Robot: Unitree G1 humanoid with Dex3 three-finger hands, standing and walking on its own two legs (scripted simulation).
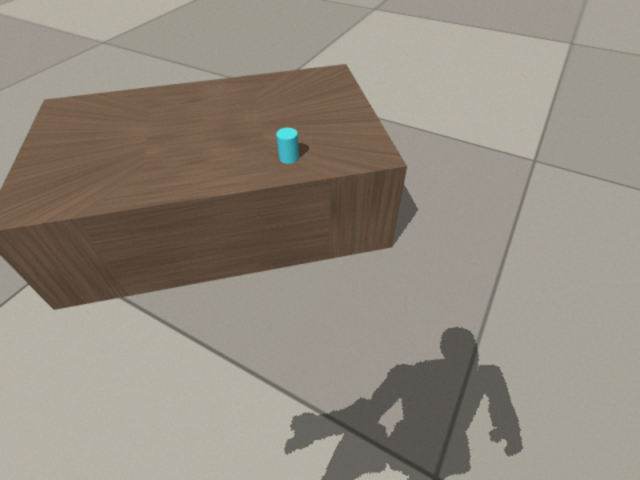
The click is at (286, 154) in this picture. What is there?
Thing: squat round
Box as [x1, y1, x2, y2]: [276, 128, 298, 163]
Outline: 282,128 278,130 276,133 279,159 285,163 294,162 298,158 296,131 292,128
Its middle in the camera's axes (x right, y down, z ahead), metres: -0.11 -0.30 +1.33
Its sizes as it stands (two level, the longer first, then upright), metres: 0.069 0.069 0.097
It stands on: a support 0.42 m high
